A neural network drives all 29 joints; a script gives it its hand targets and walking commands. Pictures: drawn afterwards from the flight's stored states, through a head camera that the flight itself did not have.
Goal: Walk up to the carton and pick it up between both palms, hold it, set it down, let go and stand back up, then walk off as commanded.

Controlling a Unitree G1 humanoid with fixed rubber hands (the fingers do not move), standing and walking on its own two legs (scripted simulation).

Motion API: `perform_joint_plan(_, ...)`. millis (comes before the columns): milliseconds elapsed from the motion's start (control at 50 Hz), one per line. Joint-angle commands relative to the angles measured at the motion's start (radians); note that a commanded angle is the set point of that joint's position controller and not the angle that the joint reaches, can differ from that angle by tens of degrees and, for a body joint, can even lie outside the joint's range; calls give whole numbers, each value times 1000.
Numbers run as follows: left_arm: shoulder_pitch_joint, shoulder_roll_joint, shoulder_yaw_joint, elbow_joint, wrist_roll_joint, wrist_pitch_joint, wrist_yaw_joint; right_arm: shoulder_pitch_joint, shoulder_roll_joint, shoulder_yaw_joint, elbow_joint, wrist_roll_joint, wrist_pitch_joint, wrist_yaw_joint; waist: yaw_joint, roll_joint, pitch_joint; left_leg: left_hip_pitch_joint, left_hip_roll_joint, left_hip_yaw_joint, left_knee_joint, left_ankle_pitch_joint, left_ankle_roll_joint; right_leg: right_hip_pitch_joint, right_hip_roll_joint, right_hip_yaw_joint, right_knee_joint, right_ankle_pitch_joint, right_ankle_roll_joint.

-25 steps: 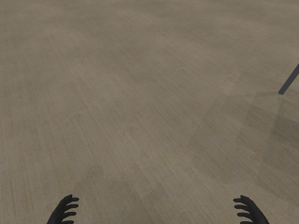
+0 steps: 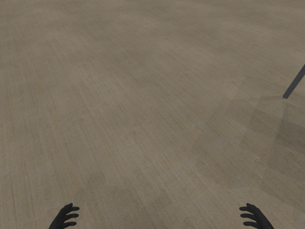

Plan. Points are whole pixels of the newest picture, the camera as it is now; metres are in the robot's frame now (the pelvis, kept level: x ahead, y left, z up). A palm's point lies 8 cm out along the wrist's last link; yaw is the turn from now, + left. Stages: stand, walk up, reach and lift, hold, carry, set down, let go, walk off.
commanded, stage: stand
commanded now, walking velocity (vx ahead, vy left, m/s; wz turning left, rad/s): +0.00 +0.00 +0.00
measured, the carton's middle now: out of the picture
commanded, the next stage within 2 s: walk up in 0.76 s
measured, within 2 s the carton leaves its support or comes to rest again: neither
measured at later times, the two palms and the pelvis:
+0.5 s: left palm out of the picture +0.11 +0.28 -0.09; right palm out of the picture +0.12 -0.27 -0.08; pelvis -0.01 +0.00 +0.00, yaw +0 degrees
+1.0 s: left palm out of the picture +0.11 +0.28 -0.09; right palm out of the picture +0.11 -0.27 -0.09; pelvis -0.01 +0.00 +0.00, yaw +0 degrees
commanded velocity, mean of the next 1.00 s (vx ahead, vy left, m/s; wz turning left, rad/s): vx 0.00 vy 0.00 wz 0.00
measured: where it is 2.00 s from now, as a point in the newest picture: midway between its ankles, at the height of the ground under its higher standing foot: outside the picture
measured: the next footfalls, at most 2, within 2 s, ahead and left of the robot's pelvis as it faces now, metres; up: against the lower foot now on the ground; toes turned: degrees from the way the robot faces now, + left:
right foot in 1.34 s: +0.04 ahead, -0.24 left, +0.00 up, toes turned -12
left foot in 1.78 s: +0.14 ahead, -0.08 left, +0.00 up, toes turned -11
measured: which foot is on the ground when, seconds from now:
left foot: down 0.00-1.00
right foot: down 0.00-1.00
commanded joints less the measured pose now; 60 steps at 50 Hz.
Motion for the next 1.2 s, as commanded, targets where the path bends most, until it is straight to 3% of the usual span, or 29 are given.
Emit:
perform_joint_plan(0, -60, 245, 53, 10, 20, -33, 2, -63, -229, -81, 4, -1, -36, -7, -1, -1, -76, 37, 82, -112, -148, 184, 71, 43, -98, 133, -150, 203, -84)
perform_joint_plan(220, -60, 250, 50, 37, 21, -34, -2, -56, -231, -75, 38, 1, -36, -3, 1, -11, -74, 48, 90, -122, -166, 149, 74, 29, -97, 137, -165, 163, -80)
perform_joint_plan(260, -69, 236, 47, 35, 19, -33, -1, -74, -240, -76, 38, -3, -36, -4, 6, 16, -66, 28, 93, -131, -186, 138, 76, 41, -85, 128, -156, 162, -77)
perform_joint_plan(400, -70, 246, 48, 51, 17, -32, -2, -71, -238, -74, 49, 2, -34, -4, 3, -19, -54, 36, 89, -125, -188, 103, 71, 19, -93, 142, -193, 115, -77)
perform_joint_plan(540, -70, 236, 47, 66, 19, -34, -2, -74, -237, -73, 69, 1, -34, -3, 5, 7, -61, 40, 96, -131, -191, 138, 72, 35, -92, 137, -183, 151, -72)
perform_joint_plan(660, -64, 243, 47, 79, 16, -33, -4, -68, -236, -71, 81, 2, -36, -6, 7, -5, -69, 48, 92, -130, -180, 161, 72, 41, -97, 141, -173, 180, -75)
perform_joint_plan(700, -80, 242, 44, 79, 18, -32, -2, -66, -243, -71, 80, 4, -33, -5, -7, 0, -55, 48, 93, -125, -182, 167, 68, 36, -96, 135, -184, 188, -71)
perform_joint_plan(920, -75, 243, 43, 95, 16, -30, -3, -79, -238, -68, 100, 5, -34, -5, 2, 0, -54, 46, 98, -127, -192, 160, 69, 41, -92, 131, -191, 178, -66)
perform_joint_plan(940, -88, 321, 103, -66, 92, 8, -62, 89, -412, -149, 109, 0, -56, -32, -46, -105, -68, 270, 164, -184, -156, 9, 148, -266, -37, 200, -19, 202, -109)
perform_joint_plan(960, -125, 266, 94, -76, 82, 27, -80, 184, -467, -170, 138, -9, -63, -49, -77, 43, -44, 354, 347, -352, -303, -19, 231, -452, 15, 86, 189, 28, -53)
perform_joint_plan(980, -110, 273, 104, -95, 91, 45, -88, 180, -496, -190, 130, -4, -69, -58, -71, 90, -15, 312, 528, -468, -373, -12, 299, -526, -42, 113, 358, -158, -22)
perform_joint_plan(1000, -89, 305, 108, -88, 93, 59, -95, 129, -488, -192, 120, -1, -72, -63, -44, -4, 3, 266, 556, -482, -389, -62, 322, -517, -72, 157, 428, -153, -14)
perform_joint_plan(1020, -50, 306, 113, -74, 91, 65, -103, 83, -469, -186, 106, -4, -74, -64, -15, -14, 17, 223, 538, -433, -398, -79, 305, -488, -83, 170, 430, -125, -8)
perform_joint_plan(1060, -42, 317, 125, -53, 84, 66, -122, 52, -441, -180, 95, -11, -81, -67, -2, -6, 27, 162, 473, -345, -389, -76, 277, -415, -100, 176, 422, -76, 4)
perform_joint_plan(1100, -60, 291, 124, -52, 71, 67, -139, 63, -438, -178, 95, -17, -91, -67, -11, 49, 26, 131, 421, -242, -374, -18, 253, -377, -108, 138, 362, -68, 9)
perform_joint_plan(1180, -70, 279, 125, -60, 59, 66, -157, 59, -466, -187, 91, -30, -93, -61, -20, 187, 10, 171, 391, -102, -311, 106, 245, -342, -95, 58, 197, -143, 15)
